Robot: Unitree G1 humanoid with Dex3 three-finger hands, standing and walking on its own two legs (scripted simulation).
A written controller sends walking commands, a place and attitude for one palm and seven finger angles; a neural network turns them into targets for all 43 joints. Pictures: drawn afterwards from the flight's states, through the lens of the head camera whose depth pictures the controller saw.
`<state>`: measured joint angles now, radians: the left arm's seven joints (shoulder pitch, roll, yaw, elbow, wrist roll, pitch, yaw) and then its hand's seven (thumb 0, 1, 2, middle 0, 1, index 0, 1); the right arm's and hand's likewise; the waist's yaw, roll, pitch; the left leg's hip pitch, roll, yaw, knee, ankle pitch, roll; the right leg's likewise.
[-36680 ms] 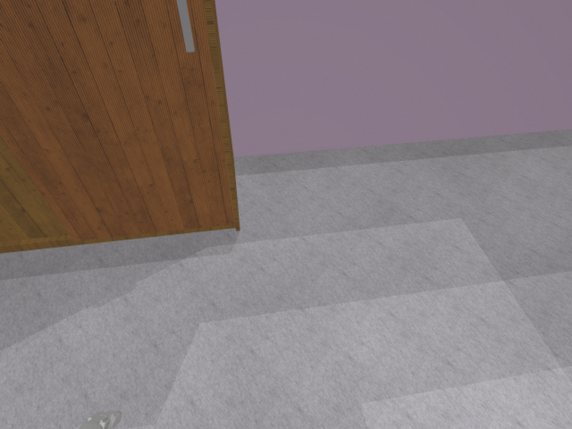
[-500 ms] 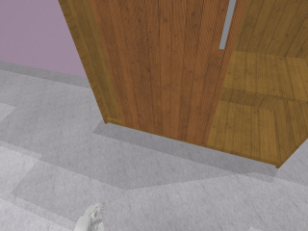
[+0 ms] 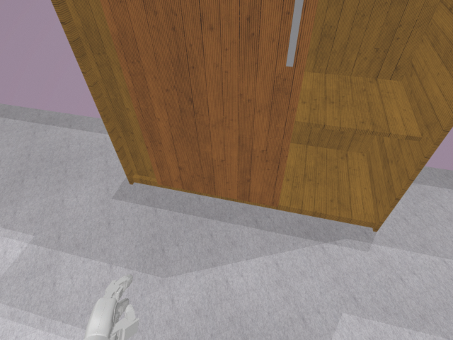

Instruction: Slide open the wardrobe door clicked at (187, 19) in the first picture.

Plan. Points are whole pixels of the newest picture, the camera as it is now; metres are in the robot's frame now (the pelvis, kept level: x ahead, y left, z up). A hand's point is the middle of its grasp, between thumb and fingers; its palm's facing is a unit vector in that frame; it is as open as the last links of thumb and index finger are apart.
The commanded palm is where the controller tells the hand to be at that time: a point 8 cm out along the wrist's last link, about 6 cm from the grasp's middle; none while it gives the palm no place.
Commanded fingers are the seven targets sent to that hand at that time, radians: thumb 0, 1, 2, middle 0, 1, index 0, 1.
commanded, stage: stop stepping back and stand still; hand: right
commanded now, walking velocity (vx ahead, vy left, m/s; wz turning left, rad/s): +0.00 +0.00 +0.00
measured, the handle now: (298, 8) +0.88 -0.14 +0.24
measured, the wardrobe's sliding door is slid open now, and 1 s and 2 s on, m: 0.49 0.49 0.49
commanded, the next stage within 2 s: let the arm hang, fingers relaxed in 0.54 s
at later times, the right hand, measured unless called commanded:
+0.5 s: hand out of the picture +0.26 -0.28 +0.18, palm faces +0.39 +0.79 -0.48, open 7.4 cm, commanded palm +0.20 -0.32 +0.19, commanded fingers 0.00 -0.90 -0.90 0.20 0.30 0.20 0.30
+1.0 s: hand out of the picture +0.05 -0.21 -0.17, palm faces -0.01 +0.98 -0.18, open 7.0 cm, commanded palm none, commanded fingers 0.00 -0.90 -0.90 0.20 0.30 0.20 0.30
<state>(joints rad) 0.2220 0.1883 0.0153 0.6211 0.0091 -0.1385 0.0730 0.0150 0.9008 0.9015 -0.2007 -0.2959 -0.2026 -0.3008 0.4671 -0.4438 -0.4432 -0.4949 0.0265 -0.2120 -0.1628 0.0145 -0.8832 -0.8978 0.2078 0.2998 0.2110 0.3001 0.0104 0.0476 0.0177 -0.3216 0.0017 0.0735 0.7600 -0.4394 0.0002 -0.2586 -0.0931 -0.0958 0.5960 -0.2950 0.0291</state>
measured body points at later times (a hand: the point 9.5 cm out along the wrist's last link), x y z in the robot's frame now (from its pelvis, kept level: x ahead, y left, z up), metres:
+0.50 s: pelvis +0.05 -0.02 +0.01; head +0.07 -0.03 +0.46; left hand +0.22 +0.21 -0.07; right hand +0.24 -0.32 +0.20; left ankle +0.03 +0.09 -0.73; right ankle +0.05 -0.12 -0.73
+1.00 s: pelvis +0.02 -0.03 +0.01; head +0.05 -0.04 +0.46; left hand +0.07 +0.23 -0.13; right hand +0.06 -0.26 -0.15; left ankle +0.03 +0.09 -0.73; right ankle +0.05 -0.12 -0.73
